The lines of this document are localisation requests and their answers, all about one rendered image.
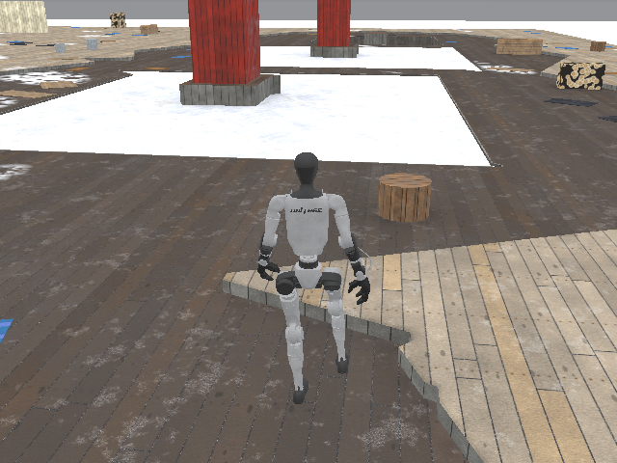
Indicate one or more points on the right robot thigh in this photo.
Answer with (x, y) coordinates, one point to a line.
(332, 282)

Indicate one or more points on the right robot upper arm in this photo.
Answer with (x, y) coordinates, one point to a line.
(342, 220)

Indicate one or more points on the left robot upper arm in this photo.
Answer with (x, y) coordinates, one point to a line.
(272, 220)

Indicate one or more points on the right robot hand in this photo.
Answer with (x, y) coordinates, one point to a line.
(364, 290)

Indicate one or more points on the robot right forearm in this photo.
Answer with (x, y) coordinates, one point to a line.
(355, 260)

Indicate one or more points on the left robot hand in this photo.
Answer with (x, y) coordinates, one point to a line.
(270, 266)

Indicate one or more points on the robot left forearm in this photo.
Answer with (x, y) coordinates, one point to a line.
(264, 253)

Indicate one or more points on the humanoid robot torso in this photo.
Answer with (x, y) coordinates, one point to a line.
(307, 222)

